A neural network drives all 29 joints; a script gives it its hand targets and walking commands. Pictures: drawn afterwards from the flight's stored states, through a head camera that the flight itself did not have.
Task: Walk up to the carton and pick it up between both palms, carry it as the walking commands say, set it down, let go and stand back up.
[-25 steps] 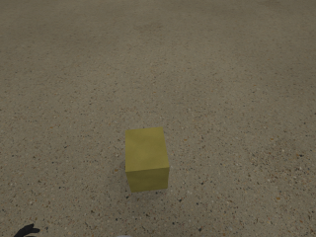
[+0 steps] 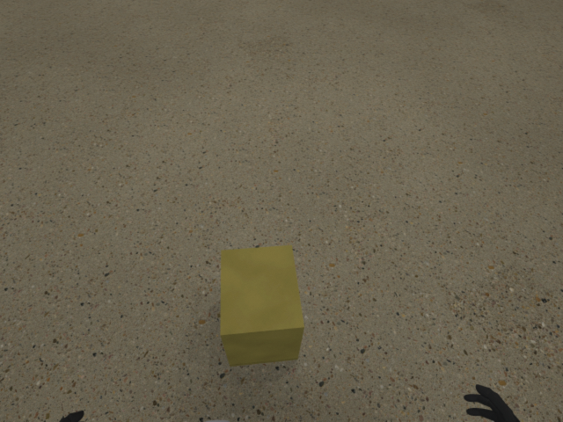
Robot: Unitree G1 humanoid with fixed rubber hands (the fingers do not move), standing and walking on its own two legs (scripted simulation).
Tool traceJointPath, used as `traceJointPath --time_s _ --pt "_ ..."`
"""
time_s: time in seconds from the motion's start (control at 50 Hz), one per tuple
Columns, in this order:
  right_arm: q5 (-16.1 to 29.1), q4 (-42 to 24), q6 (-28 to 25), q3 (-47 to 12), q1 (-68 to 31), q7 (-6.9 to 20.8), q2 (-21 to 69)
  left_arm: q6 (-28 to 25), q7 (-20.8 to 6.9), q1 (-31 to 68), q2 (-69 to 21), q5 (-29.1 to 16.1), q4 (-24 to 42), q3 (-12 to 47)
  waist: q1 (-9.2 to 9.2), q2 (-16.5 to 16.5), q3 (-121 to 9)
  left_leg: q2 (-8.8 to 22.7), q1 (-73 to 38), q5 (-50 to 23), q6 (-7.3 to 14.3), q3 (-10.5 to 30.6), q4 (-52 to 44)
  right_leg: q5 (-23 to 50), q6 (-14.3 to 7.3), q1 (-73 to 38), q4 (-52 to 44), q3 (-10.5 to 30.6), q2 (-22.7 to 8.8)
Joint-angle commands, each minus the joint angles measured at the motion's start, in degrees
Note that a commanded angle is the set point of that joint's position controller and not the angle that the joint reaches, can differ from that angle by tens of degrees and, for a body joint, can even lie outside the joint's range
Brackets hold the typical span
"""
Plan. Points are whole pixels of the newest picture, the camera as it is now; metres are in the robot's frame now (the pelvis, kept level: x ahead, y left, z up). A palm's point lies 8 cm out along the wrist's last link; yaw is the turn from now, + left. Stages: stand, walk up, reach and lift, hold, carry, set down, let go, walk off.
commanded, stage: walk up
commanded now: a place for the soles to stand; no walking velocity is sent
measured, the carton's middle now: (260, 306) +0.55 +0.08 -0.61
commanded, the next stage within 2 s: reach and lift in 1.92 s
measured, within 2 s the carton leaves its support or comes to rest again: neither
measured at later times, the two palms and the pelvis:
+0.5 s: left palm (52, 412) +0.14 +0.32 -0.07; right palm out of the picture +0.12 -0.33 -0.08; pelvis +0.02 +0.00 +0.02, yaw -1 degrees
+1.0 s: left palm (50, 381) +0.18 +0.35 -0.09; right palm (478, 379) +0.22 -0.30 -0.09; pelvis +0.10 +0.02 +0.00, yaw +8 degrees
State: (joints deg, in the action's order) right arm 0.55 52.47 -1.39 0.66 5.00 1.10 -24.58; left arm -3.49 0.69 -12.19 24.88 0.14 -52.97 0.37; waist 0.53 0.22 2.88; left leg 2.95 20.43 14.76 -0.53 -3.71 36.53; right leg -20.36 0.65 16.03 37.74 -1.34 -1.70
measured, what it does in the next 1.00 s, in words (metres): walks ahead: right foot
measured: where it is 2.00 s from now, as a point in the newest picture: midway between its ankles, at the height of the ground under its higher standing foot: outside the picture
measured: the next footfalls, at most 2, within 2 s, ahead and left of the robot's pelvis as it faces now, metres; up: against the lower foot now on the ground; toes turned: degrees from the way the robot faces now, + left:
right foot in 0.92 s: +0.20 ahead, -0.11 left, +0.00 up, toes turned +6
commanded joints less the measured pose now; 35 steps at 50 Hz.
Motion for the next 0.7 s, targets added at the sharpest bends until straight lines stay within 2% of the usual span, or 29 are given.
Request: traceJointPath --time_s 0.0,0.04,0.1,0.24,0.42,0.44,0.46,0.48,0.5,0.52,0.54,0.56,0.58,0.6,0.62,0.64,0.66,0.68 --pt "0.0 0.8 -0.9 1.8 -2.9 -0.3 -10.7 -0.6 0.2 3.2 11.4 -0.6 -0.2 -2.3 -0.35 -1.3 -5.2 6.0 -9.2 -9.7 4.1 7.7 -7.7 13.4 -3.0 2.1 -9.9 6.4 -5.0" --pt "0.2 2.4 -1.0 1.4 -4.2 -0.4 -10.4 -0.4 0.2 3.4 11.0 -0.7 -2.2 -2.2 0.09 -0.7 -6.2 6.1 -9.7 -13.5 4.0 7.1 -8.4 17.5 -2.7 -1.5 -10.9 6.0 -4.9" --pt "0.2 4.8 -0.7 1.1 -5.9 -0.5 -10.0 0.1 0.2 6.0 10.7 -0.9 -4.1 -1.9 -0.07 -0.3 -6.0 5.7 -11.5 -13.7 3.0 5.8 -10.8 19.4 -2.5 -3.2 -13.4 6.3 -5.3" --pt "-0.3 8.8 -0.3 0.7 -8.3 -0.5 -9.5 0.9 0.0 10.7 10.0 -0.9 -7.6 -1.6 -0.14 0.5 -5.6 5.9 -15.1 -13.3 1.9 4.7 -16.5 18.4 -1.7 -5.8 -19.1 6.2 -5.5" --pt "-0.7 10.5 -0.2 0.9 -8.6 -0.6 -9.4 1.4 -0.3 12.4 9.8 -0.5 -9.4 -2.0 -0.36 0.3 -5.1 5.9 -16.8 -11.3 1.3 4.0 -19.5 16.6 -1.5 -6.5 -22.1 6.3 -5.7" --pt "-1.2 8.6 0.0 2.3 -4.8 0.5 -11.0 0.9 -1.0 9.9 11.8 0.6 -6.9 -3.5 -0.01 0.4 -8.2 2.1 -14.9 6.9 3.7 3.3 -16.3 -1.9 -3.6 -11.1 -19.8 3.1 -3.0" --pt "-1.7 7.5 0.2 2.8 -5.8 1.0 -11.5 1.0 -1.1 7.9 12.8 1.1 -6.5 -4.1 0.85 1.7 -4.5 1.9 -9.7 13.7 4.1 3.5 -14.5 -11.0 -5.2 -8.4 -20.2 6.2 -4.4" --pt "-1.9 6.0 0.5 3.0 -6.6 1.3 -11.3 1.1 -1.2 6.2 13.6 1.4 -5.9 -4.6 1.82 3.2 -0.9 1.0 -3.4 15.1 4.0 2.9 -11.8 -16.6 -7.0 -8.5 -21.7 9.3 -6.7" --pt "-2.1 4.6 0.5 3.0 -7.5 1.6 -10.2 1.1 -1.1 4.3 14.7 1.5 -5.4 -5.2 2.80 6.0 2.1 -1.0 2.6 11.8 3.1 0.3 -7.0 -20.4 -8.9 -10.1 -24.1 13.4 -9.9" --pt "-2.3 3.4 0.5 3.2 -7.8 1.8 -9.7 1.0 -1.0 4.0 15.9 1.6 -4.4 -5.8 3.05 8.7 4.5 -1.4 6.7 7.2 2.7 0.1 -1.6 -21.0 -11.0 -10.3 -26.7 17.3 -14.1" --pt "-2.4 2.4 0.4 3.5 -7.2 1.9 -10.1 0.9 -0.8 4.3 16.8 1.8 -3.3 -6.1 3.02 9.0 5.4 0.1 8.9 7.6 2.7 2.9 1.5 -17.3 -13.3 -10.2 -27.2 19.2 -17.2" --pt "-2.2 1.9 0.0 3.6 -5.8 2.0 -10.4 0.8 -0.9 4.6 16.7 1.9 -2.3 -6.1 2.57 8.2 5.0 1.0 8.9 9.1 2.8 4.3 0.7 -11.8 -14.2 -11.0 -25.7 17.8 -17.9" --pt "-2.3 1.8 -0.5 3.7 -3.7 2.1 -10.2 0.7 -1.1 5.4 16.3 1.7 -1.4 -5.9 1.48 7.5 3.8 1.0 6.1 8.6 2.9 3.9 -2.1 -5.1 -13.6 -10.9 -23.1 14.8 -17.4" --pt "-2.2 2.1 -0.9 3.8 -1.1 2.0 -9.7 0.8 -1.3 7.0 15.6 1.4 -0.6 -5.5 -0.50 6.9 2.0 -0.1 0.1 5.3 3.1 2.4 -6.8 0.2 -11.9 -8.5 -19.7 10.7 -15.7" --pt "-2.3 3.1 -1.2 4.3 2.4 1.6 -9.8 1.1 -1.5 8.6 13.7 1.3 0.2 -4.7 -2.82 5.3 0.2 -2.4 -8.5 3.0 3.5 1.4 -10.5 3.6 -9.4 -3.6 -14.7 6.3 -12.7" --pt "-2.6 3.7 -1.6 5.2 6.7 1.0 -12.8 1.2 -1.6 9.2 10.6 0.9 1.5 -3.6 -4.64 -2.4 -0.9 1.0 -16.1 6.3 4.8 9.5 -16.5 4.2 -5.7 3.5 -4.2 -0.3 -6.9" --pt "-2.7 3.5 -1.9 6.7 10.6 0.6 -18.7 1.2 -1.6 9.4 8.1 0.7 3.2 -3.0 -5.88 -16.3 -1.5 11.9 -23.5 9.2 10.2 29.9 -23.8 -7.4 -1.9 16.8 12.1 -5.7 1.1" --pt "-2.0 2.6 -1.8 7.1 12.6 0.3 -19.7 1.4 -1.0 9.0 11.0 1.1 3.5 -4.0 -5.63 -10.3 -2.1 17.9 -23.1 4.0 15.4 35.5 -23.1 -12.7 -1.8 19.5 18.3 0.5 -0.6"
